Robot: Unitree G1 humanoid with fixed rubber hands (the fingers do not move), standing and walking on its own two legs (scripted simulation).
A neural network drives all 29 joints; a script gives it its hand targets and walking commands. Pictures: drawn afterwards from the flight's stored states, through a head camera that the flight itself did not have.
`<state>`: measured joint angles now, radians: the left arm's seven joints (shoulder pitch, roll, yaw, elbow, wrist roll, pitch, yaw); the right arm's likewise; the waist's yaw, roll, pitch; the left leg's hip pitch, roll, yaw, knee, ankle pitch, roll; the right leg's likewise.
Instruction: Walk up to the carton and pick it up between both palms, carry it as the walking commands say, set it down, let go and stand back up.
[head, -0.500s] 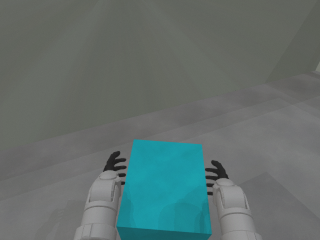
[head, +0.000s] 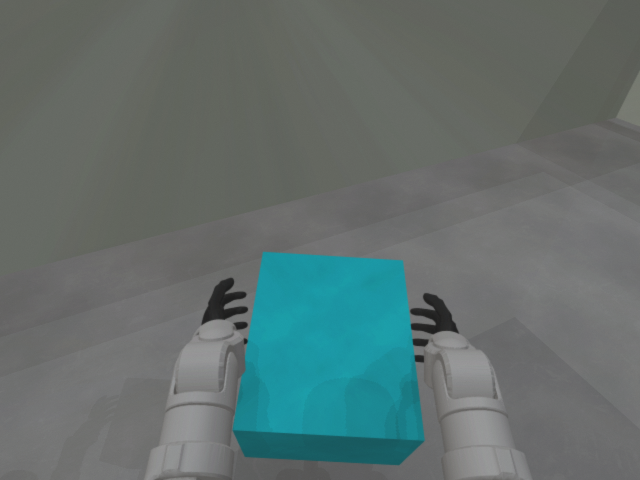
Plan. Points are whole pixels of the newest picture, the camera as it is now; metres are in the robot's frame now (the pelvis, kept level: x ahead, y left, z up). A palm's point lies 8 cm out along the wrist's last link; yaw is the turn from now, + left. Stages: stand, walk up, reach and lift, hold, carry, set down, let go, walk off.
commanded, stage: carry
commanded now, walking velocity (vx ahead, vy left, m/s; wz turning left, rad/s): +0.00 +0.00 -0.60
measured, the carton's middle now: (327, 353) +0.33 +0.01 -0.02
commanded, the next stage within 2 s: none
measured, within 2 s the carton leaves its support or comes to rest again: neither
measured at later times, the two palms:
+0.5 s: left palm (323, 276) +0.35 +0.02 +0.12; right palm (563, 336) +0.27 -0.26 +0.11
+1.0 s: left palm (302, 323) +0.29 +0.04 +0.10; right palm (555, 392) +0.22 -0.24 +0.08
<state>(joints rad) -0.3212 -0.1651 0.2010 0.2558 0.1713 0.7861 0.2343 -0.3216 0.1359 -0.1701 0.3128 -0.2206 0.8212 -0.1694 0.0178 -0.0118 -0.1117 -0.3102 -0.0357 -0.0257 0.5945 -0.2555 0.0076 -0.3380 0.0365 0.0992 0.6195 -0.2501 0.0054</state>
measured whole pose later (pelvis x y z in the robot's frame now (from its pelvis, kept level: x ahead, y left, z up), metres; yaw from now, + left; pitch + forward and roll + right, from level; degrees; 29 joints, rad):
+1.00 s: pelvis -0.05 -0.01 +0.01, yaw -12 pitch +3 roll +1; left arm -0.52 -0.22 0.28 0.06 0.13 1.19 0.36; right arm -0.52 0.10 -0.21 0.12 -0.15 1.25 -0.23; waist -0.03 0.02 -0.06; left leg -0.29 0.02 0.09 0.55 -0.30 0.01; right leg -0.44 0.03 -0.02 0.42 -0.04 -0.05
